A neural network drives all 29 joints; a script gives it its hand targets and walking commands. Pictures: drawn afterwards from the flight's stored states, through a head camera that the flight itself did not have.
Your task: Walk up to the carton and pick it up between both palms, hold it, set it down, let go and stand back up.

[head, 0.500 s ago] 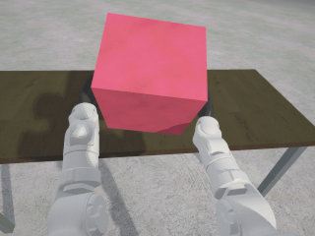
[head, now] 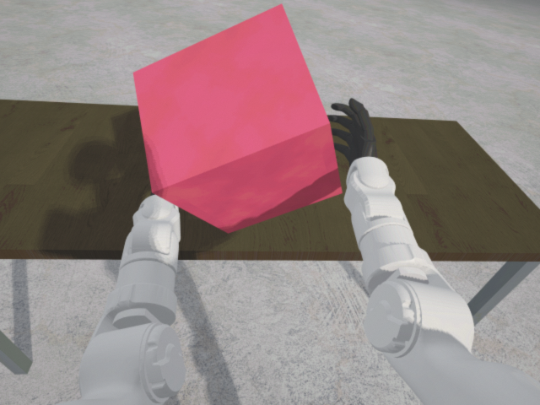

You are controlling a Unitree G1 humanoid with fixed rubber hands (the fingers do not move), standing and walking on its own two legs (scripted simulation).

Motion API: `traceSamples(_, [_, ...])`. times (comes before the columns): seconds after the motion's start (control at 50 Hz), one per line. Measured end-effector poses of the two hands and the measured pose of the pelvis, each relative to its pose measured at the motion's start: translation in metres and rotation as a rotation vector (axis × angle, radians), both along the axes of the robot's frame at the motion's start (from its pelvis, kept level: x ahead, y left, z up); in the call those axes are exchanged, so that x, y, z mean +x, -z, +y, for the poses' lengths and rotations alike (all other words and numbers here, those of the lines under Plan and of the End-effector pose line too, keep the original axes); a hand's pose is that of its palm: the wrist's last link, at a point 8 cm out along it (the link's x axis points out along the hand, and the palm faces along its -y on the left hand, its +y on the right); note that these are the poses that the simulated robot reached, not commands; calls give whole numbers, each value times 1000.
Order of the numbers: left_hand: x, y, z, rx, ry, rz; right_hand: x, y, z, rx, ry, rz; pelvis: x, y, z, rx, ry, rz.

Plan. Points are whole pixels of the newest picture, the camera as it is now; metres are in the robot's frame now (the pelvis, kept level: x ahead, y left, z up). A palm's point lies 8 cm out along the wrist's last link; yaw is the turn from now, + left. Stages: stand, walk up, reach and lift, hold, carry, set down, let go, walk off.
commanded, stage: set down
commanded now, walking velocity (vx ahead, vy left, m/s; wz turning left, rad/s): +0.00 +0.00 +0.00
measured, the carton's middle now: (250, 140) +0.44 +0.07 +0.21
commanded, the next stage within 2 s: none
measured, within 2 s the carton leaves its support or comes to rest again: neither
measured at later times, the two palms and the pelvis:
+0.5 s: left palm (165, 154) +0.44 +0.21 +0.17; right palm (346, 169) +0.47 -0.09 +0.15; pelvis +0.06 +0.00 +0.00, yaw +0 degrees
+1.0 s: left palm (184, 197) +0.44 +0.18 +0.08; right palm (351, 179) +0.48 -0.11 +0.13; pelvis +0.05 -0.01 +0.00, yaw +0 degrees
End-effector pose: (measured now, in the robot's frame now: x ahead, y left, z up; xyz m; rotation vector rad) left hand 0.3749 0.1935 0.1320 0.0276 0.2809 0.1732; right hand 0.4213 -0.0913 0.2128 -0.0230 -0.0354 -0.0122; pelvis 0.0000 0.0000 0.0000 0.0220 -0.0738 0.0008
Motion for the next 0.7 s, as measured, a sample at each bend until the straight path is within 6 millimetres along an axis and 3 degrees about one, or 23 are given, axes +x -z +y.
traceSamples(0.18, [26,32,-1,3,-33,88,17,83,-13,-11,21,203,22,0,-6,8,-1,34])
traceSamples(0.28, [45,19,3,30,-67,12,19,111,-12,-39,32,240,36,-1,-7,9,-2,86])
traceSamples(0.34, [56,-4,6,42,-83,-76,22,108,-8,-50,32,209,47,-2,-7,9,-4,135])
traceSamples(0.42, [65,-30,8,43,-71,-154,32,83,-4,-42,50,140,60,-4,-5,6,-5,161])
traceSamples(0.5, [69,-35,14,47,-51,-156,44,58,1,-29,58,109,65,-3,-3,4,-5,148])
traceSamples(0.58, [66,0,27,26,-29,-23,54,52,13,-31,34,115,58,2,-4,9,-7,113])
traceSamples(0.7, [42,82,24,-39,-18,208,64,77,31,-54,-14,153,47,0,-3,7,-7,118])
